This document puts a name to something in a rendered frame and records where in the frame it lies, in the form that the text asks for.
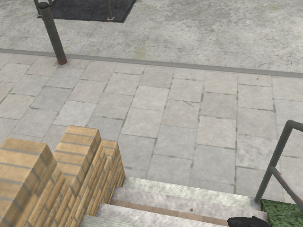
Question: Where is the right robot hand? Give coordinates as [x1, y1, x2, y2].
[227, 216, 272, 227]

